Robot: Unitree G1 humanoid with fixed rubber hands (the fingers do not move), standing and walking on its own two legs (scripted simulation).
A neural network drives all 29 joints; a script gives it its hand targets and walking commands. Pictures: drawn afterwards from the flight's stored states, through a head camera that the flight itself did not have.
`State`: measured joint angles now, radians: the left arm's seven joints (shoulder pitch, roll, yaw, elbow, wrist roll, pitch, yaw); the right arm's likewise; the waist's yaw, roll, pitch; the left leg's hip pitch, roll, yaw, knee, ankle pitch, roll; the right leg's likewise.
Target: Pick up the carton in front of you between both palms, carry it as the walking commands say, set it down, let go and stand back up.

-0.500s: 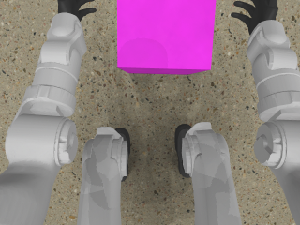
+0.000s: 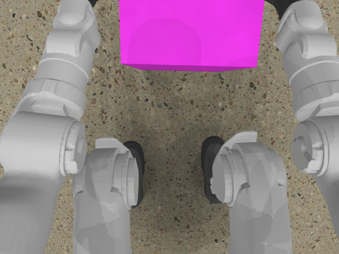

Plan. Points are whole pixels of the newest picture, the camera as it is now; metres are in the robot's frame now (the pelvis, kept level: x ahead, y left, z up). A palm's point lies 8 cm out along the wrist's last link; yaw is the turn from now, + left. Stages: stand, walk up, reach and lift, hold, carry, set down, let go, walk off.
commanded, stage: reach and lift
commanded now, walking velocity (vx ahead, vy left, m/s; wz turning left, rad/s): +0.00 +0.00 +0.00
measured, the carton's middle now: (185, 17) +0.54 -0.04 -0.24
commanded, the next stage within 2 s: none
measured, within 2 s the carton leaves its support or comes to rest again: leaves its support in 0.64 s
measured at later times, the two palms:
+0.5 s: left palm out of the picture +0.55 +0.12 -0.17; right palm (279, 2) +0.53 -0.19 -0.17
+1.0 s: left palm out of the picture +0.50 +0.12 +0.01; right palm out of the picture +0.49 -0.18 +0.01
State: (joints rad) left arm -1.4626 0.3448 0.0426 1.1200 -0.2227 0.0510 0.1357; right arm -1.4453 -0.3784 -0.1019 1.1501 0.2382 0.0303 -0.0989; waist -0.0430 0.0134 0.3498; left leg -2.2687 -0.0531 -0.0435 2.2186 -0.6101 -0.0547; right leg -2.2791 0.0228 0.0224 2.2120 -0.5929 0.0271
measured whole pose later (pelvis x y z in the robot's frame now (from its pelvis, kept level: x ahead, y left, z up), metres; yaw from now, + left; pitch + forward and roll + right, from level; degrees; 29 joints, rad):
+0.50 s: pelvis -0.01 +0.00 +0.00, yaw +0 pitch +36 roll +0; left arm -1.51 0.25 0.21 1.11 -0.06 0.13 0.14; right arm -1.49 -0.31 -0.21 1.12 0.10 0.13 -0.09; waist -0.05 0.03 0.39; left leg -2.25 -0.07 -0.05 2.22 -0.59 -0.05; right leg -2.26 0.02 0.03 2.21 -0.58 0.04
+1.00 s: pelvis -0.01 +0.01 +0.08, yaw -1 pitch +42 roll +0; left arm -1.18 0.03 0.48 0.85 0.19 0.33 0.10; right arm -1.16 -0.10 -0.46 0.85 -0.18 0.35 -0.06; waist -0.03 0.03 -0.08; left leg -2.12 -0.13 -0.08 1.93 -0.53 -0.07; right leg -2.14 0.11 0.09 1.91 -0.50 0.08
